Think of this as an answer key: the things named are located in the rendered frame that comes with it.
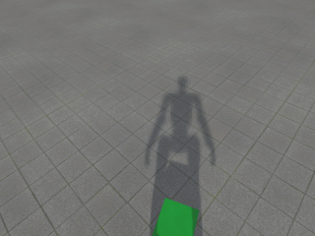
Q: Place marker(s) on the carton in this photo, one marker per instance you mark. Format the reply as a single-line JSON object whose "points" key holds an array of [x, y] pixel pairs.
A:
{"points": [[176, 219]]}

